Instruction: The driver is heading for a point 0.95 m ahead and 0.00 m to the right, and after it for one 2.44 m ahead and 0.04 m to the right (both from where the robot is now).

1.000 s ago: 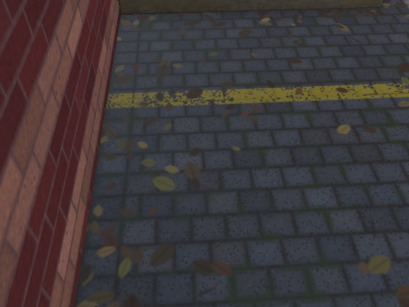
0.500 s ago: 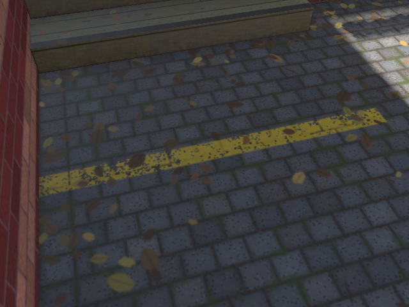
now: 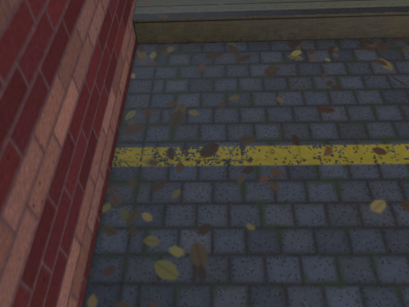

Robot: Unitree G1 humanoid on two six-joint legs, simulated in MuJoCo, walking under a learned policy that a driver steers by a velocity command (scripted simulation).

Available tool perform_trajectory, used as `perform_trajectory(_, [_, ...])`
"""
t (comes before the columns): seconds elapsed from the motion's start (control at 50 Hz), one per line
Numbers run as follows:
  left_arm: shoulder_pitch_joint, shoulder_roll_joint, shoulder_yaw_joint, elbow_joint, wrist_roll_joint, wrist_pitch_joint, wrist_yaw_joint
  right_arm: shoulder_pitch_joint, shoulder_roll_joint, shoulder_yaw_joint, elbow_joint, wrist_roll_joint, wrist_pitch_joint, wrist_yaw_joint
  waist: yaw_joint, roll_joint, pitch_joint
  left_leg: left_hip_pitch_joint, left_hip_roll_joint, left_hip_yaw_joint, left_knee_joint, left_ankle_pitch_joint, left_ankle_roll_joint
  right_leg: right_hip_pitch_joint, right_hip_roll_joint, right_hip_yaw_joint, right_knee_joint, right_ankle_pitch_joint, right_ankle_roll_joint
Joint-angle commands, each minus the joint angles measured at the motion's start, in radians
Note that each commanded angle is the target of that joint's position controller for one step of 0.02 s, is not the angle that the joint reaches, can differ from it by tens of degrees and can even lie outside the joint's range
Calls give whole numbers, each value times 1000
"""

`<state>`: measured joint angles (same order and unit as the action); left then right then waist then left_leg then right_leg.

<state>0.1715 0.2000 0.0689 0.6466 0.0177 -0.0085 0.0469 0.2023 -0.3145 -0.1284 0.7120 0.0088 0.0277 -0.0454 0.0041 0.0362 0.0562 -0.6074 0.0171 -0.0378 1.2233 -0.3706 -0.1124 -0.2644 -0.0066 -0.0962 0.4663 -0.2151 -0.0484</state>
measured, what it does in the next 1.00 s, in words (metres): walks ahead: left foot, then right foot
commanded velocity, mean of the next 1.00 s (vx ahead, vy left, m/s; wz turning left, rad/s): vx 0.22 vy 0.00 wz -0.02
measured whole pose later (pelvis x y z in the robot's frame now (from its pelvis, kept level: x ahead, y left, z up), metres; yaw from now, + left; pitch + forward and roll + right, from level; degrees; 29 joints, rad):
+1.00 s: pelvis +0.19 -0.06 +0.01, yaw -5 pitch +3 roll +2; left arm 0.48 0.21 0.04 0.75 -0.02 -0.04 0.03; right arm 0.02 -0.27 -0.05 0.69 0.00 -0.11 0.03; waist 0.07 0.05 0.00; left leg -0.67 0.02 -0.07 0.65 0.01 -0.04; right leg -0.03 0.07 0.15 0.29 -0.29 -0.08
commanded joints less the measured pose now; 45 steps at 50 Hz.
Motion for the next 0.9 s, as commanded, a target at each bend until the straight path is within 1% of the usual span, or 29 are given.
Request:
perform_trajectory(0.02, [-18,156,49,-52,-4,-9,9,-51,-10,21,-105,-2,-14,19,31,-166,-113,-30,38,20,-175,-13,-15,201,-235,161,-138,323,-174])
perform_trajectory(0.08, [-18,214,72,-52,6,-13,3,-72,-12,30,-129,1,-20,47,35,-159,-118,69,40,77,-339,-49,16,181,-273,127,-108,420,-180])
perform_trajectory(0.14, [-23,217,69,-53,2,-22,-3,-61,-45,24,-135,7,-8,63,37,-190,-134,156,29,97,-478,-25,49,186,-302,117,-67,507,-183])
perform_trajectory(0.16, [-23,213,63,-50,-5,-22,-1,-43,-19,31,-125,1,-7,63,21,-164,-142,213,10,113,-577,3,67,194,-291,99,-28,522,-161])
perform_trajectory(0.18, [-35,204,58,-48,-14,-16,2,-10,-33,29,-119,-6,-12,60,-9,-156,-147,293,-12,128,-711,114,92,166,-256,60,36,490,-115])
perform_trajectory(0.2, [22,179,52,-31,-4,-16,4,44,-93,8,-107,-17,-16,51,-22,-82,-178,441,2,61,-795,316,129,85,-201,3,153,368,-42])
perform_trajectory(0.22, [-1,125,34,-72,29,-23,-1,84,-222,-24,-129,-32,-18,30,-14,177,-215,650,247,-282,-791,751,234,-193,-103,-63,458,-85,53])
perform_trajectory(0.24, [-69,132,36,-130,23,-21,-5,46,-229,-10,-143,-60,-25,25,-16,299,-260,624,448,-551,-835,837,487,-403,25,83,735,-484,109])
perform_trajectory(0.26, [-106,202,56,-129,-4,-17,-18,25,-158,12,-151,-61,-33,28,-43,157,-289,631,411,-452,-845,764,501,-448,-3,167,836,-445,114])
perform_trajectory(0.28, [-102,197,55,-117,-13,-11,-23,-8,-120,27,-140,-53,-38,28,-19,117,-225,621,332,-329,-818,737,432,-481,-16,166,850,-364,116])
perform_trajectory(0.3, [-77,169,47,-91,5,-4,-14,-43,-121,28,-136,-45,-37,28,-2,59,-193,590,275,-261,-806,714,375,-490,-25,169,803,-301,111])
perform_trajectory(0.32, [-81,172,47,-93,19,5,-4,-76,-99,38,-130,-36,-35,26,11,65,-174,535,253,-224,-799,751,351,-448,-34,178,762,-257,121])
perform_trajectory(0.34, [-46,162,44,-66,11,9,-2,-106,-66,54,-129,-36,-33,20,42,44,-190,484,227,-169,-795,770,335,-361,-32,182,750,-217,133])
perform_trajectory(0.38, [23,124,27,-24,1,11,-10,-66,-30,71,-90,-50,-36,15,42,65,-227,461,186,-102,-841,474,311,-262,-30,150,574,-133,140])
perform_trajectory(0.42, [-34,129,23,-37,-18,2,-19,8,-119,42,-63,-41,-31,7,-19,129,-156,437,198,-161,-944,28,311,-267,-6,103,462,-120,126])
perform_trajectory(0.46, [-67,148,25,-58,-23,-7,-29,26,-154,33,-52,-43,-36,0,-35,168,-92,426,253,-234,-1012,-138,321,-295,-17,111,398,-138,102])
perform_trajectory(0.56, [-39,135,25,-46,-18,-30,-55,17,-160,21,-33,-15,-66,-4,-26,134,-46,421,286,-200,-1034,-151,284,-251,-27,86,277,-166,35])
perform_trajectory(0.6, [31,130,27,-23,-23,-48,-60,-5,-168,12,-22,0,-80,13,11,130,-53,361,274,-149,-1013,-139,263,-127,-18,50,180,-164,0])
perform_trajectory(0.66, [223,124,33,61,-13,-52,-64,-17,-94,31,-16,18,-84,22,79,95,-74,238,199,-24,-848,-241,218,139,44,-6,36,-119,-32])
perform_trajectory(0.68, [301,154,46,78,-12,-49,-56,-40,-52,44,-30,6,-94,28,104,-2,-79,141,147,56,-638,-182,172,236,-22,126,0,-163,-61])
perform_trajectory(0.7, [377,284,74,73,-23,-50,-46,-110,17,60,-78,-13,-111,35,106,-295,-69,-124,12,166,-219,-157,76,343,-237,551,-155,-262,-184])
perform_trajectory(0.72, [364,319,77,37,-22,-63,-58,-156,-38,49,-118,12,-142,37,119,-335,-49,-331,-35,-2,-51,-224,85,360,-329,889,-299,-480,-326])
perform_trajectory(0.74, [310,266,62,17,-21,-76,-57,-162,-96,35,-106,39,-162,45,100,-240,8,-405,19,-59,26,-145,104,356,-333,875,-306,-507,-315])
perform_trajectory(0.76, [272,235,47,3,-23,-81,-60,-154,-107,34,-102,28,-173,54,66,-153,32,-400,45,-59,28,-13,116,320,-298,782,-283,-428,-277])
perform_trajectory(0.78, [236,221,39,-11,-23,-78,-60,-134,-102,33,-82,0,-176,53,42,-100,22,-349,64,-55,-25,76,116,276,-258,688,-271,-316,-239])
perform_trajectory(0.8, [203,218,33,-23,-24,-73,-56,-123,-96,33,-78,-16,-173,49,14,-92,25,-294,71,-48,-85,128,109,224,-224,611,-263,-167,-216])
perform_trajectory(0.82, [203,178,19,-15,-28,-71,-50,-104,-95,31,-70,-15,-168,46,-2,-120,13,-217,65,-38,-143,161,99,176,-192,550,-275,-79,-200])
perform_trajectory(0.86, [255,158,14,3,-33,-61,-37,-175,-52,44,-87,-15,-155,56,28,-128,-11,-209,36,-3,-263,248,81,193,-160,452,-283,94,-193])
perform_trajectory(0.9, [296,177,19,23,-34,-54,-25,-231,-24,55,-101,-14,-147,59,44,-131,-15,-167,7,4,-410,329,71,190,-136,405,-266,205,-171])
Keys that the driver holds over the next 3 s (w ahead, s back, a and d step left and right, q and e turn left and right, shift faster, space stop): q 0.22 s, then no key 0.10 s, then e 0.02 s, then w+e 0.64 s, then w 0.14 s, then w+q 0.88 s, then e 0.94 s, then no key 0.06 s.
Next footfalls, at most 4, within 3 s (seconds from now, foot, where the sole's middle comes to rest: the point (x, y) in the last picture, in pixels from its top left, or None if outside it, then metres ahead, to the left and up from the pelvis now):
0.20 left None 0.05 0.12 -0.78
0.68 right None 0.12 -0.13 -0.78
1.16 left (216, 302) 0.48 0.03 -0.78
1.58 right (292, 239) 0.69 -0.23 -0.78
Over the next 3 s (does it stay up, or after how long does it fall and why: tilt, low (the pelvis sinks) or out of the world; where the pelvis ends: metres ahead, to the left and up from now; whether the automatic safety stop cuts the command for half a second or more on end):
stays up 0.92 -0.08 0.00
